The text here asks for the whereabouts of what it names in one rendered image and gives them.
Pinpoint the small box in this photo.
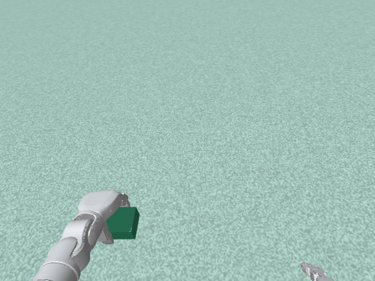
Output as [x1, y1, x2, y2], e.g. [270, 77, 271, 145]
[106, 207, 139, 239]

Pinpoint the right robot hand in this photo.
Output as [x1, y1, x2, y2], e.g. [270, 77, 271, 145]
[301, 262, 334, 281]

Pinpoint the left robot hand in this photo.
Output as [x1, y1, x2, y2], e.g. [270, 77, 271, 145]
[78, 190, 130, 244]

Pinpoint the left robot arm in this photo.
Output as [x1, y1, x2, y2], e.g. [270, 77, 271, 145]
[31, 210, 104, 281]

